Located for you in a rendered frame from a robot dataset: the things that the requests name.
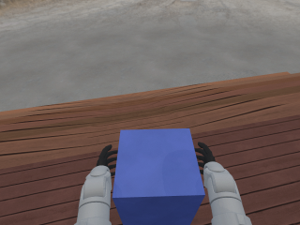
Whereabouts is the robot right forearm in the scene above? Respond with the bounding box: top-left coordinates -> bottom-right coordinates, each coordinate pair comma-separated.
203,161 -> 252,225

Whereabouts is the left robot hand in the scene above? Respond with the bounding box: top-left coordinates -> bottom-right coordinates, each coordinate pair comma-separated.
96,144 -> 118,176

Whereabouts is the right robot hand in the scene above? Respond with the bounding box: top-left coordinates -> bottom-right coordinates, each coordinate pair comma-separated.
194,142 -> 216,174

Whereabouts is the robot left forearm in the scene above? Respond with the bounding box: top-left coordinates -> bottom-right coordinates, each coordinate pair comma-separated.
74,165 -> 113,225

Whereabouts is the carton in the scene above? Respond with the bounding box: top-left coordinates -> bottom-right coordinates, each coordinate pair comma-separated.
112,128 -> 205,225

